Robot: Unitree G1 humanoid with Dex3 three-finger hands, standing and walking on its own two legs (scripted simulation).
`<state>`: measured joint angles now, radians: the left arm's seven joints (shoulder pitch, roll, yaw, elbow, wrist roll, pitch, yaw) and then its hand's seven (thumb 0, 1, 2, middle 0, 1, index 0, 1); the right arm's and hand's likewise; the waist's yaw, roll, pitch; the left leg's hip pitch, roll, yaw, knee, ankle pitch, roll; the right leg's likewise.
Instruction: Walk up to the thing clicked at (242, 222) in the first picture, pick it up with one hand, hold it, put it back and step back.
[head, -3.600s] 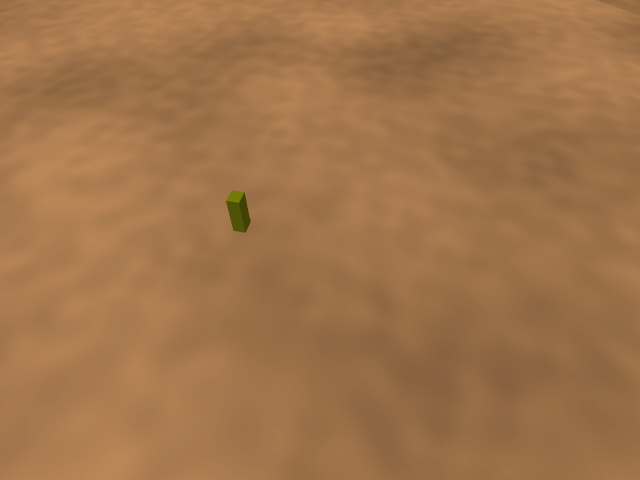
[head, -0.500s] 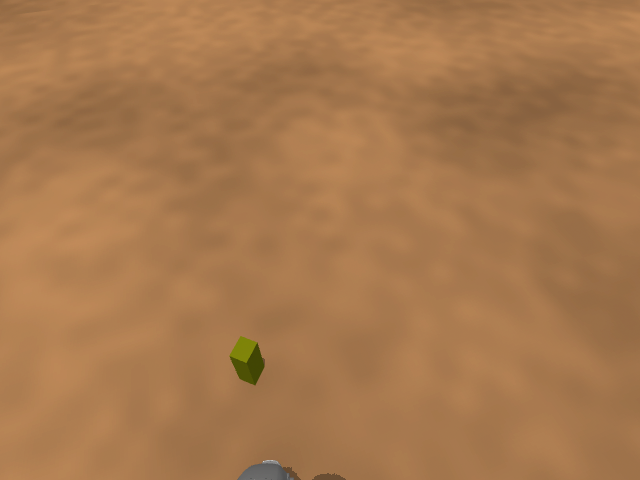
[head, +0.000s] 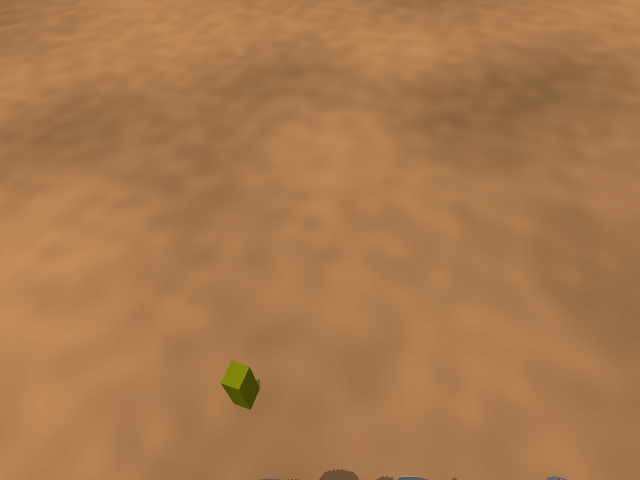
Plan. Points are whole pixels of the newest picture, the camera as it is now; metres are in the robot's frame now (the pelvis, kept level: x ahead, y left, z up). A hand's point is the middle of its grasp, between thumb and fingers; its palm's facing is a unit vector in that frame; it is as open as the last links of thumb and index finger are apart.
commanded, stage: walk up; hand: left
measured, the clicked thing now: (241, 386) +0.45 +0.29 -0.66
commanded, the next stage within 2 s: stand in 1.00 s
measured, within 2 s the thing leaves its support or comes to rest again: neither
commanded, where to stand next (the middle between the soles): +0.07 +0.00 m, yaw +0 degrees
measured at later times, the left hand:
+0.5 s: hand out of the picture +0.11 +0.26 -0.12, palm faces +0.01 -0.94 -0.34, open 7.4 cm
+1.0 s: hand out of the picture +0.09 +0.26 -0.13, palm faces +0.03 -0.94 -0.34, open 7.4 cm
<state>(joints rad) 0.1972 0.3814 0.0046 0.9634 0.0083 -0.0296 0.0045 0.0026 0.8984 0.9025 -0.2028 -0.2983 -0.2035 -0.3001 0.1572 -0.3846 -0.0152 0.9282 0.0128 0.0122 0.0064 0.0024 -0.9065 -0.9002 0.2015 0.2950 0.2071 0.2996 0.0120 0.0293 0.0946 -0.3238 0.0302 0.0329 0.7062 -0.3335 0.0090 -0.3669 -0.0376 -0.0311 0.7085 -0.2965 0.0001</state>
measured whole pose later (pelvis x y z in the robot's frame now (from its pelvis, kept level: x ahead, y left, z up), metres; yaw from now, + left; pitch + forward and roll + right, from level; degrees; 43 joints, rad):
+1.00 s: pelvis +0.03 +0.01 +0.03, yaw +1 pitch -2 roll +0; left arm 0.08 0.34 0.01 1.19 0.00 -0.01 -0.01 0.00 0.90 0.90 -0.20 -0.30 -0.20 -0.30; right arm 0.08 -0.35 -0.01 1.17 -0.01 0.00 0.01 0.00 -0.91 -0.90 0.20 0.30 0.21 0.30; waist 0.01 0.01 0.05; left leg -0.12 0.01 0.02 0.32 -0.17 -0.01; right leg -0.15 -0.04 -0.06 0.32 -0.14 0.02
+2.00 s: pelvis +0.04 -0.01 +0.03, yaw +2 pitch -2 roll +0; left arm 0.10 0.35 0.00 1.15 0.01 -0.01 0.00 0.00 0.90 0.90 -0.20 -0.30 -0.20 -0.30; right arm 0.10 -0.35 0.00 1.14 -0.01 0.00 0.00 0.00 -0.91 -0.90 0.20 0.30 0.21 0.30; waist 0.00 0.01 0.04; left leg -0.08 0.03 0.01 0.30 -0.19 -0.03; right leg -0.11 -0.02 -0.07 0.31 -0.16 0.00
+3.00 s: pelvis +0.05 -0.01 +0.03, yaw +2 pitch -2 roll +0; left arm 0.11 0.35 0.00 1.14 0.01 -0.01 0.00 0.00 0.90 0.90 -0.20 -0.30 -0.20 -0.30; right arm 0.12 -0.35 0.01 1.12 -0.02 0.00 0.00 0.00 -0.91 -0.90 0.20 0.30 0.21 0.30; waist 0.01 0.01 0.04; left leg -0.08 0.04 0.01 0.30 -0.19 -0.03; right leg -0.11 -0.02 -0.07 0.32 -0.17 0.00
